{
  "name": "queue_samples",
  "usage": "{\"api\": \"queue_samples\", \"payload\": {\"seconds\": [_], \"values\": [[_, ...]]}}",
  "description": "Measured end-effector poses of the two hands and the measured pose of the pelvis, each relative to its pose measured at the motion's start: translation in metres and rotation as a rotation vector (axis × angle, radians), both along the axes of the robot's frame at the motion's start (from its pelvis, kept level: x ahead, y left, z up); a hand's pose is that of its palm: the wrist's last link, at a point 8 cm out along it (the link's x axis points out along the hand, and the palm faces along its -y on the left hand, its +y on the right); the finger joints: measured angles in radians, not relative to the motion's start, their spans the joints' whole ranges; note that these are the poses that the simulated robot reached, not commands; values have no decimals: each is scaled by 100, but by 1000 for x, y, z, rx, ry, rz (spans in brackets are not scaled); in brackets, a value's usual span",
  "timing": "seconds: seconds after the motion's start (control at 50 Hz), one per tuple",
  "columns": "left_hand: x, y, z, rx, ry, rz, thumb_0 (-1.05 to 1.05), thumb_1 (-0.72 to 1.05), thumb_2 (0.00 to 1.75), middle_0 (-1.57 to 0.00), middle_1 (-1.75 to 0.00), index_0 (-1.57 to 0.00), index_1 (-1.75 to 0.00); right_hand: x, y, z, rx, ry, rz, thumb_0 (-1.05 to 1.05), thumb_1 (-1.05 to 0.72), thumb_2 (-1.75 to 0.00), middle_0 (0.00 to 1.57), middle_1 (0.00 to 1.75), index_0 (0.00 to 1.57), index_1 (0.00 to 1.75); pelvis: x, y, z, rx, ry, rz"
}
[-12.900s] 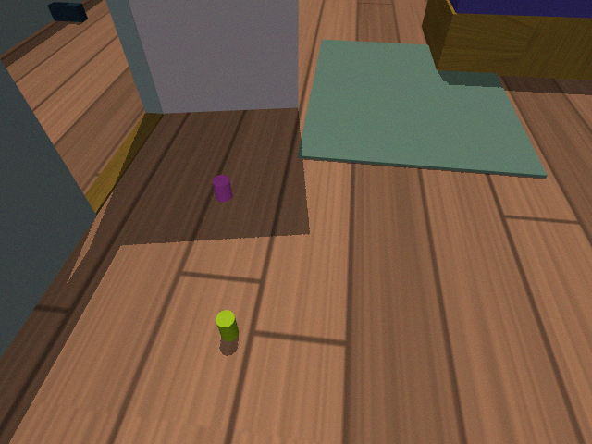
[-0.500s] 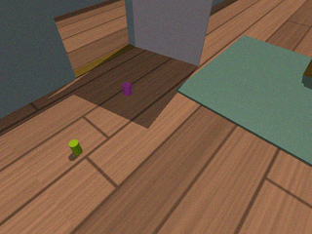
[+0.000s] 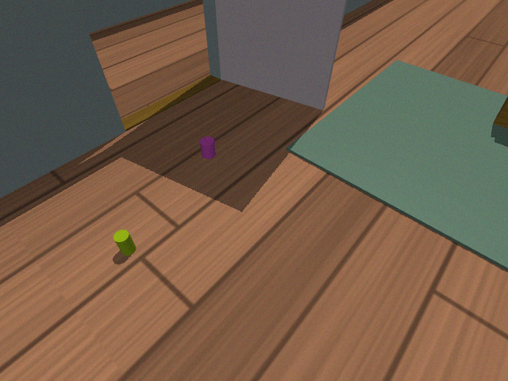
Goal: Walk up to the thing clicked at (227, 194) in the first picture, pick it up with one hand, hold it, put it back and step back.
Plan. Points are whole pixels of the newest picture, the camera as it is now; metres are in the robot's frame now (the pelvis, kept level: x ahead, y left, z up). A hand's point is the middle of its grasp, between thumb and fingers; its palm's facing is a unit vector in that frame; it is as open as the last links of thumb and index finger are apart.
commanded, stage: stand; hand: left
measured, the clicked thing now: (209, 146) +1.52 +0.23 -0.73
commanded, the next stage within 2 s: walk up in 0.70 s
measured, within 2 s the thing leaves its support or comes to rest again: neither
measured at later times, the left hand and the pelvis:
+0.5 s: hand out of the picture +0.05 +0.25 -0.16, palm faces -0.02 -0.94 -0.33, open 7.4 cm; pelvis +0.00 +0.00 +0.00, yaw +0 degrees
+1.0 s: hand out of the picture +0.07 +0.34 -0.17, palm faces +0.07 -0.92 -0.38, open 7.4 cm; pelvis +0.08 +0.04 -0.02, yaw +2 degrees
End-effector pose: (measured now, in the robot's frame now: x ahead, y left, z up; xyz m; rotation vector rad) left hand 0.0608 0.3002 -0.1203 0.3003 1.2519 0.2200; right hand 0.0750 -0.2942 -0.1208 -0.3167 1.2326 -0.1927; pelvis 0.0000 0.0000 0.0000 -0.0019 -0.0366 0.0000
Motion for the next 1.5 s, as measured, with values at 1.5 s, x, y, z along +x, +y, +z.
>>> {"api": "queue_samples", "payload": {"seconds": [1.5], "values": [[347,29,12,40,-147,-108,1,90,89,-20,-30,-20,-30,248,-8,-30,11,6,-32,1,-90,-90,21,30,20,30,313,14,-29,-3,-5,3]]}}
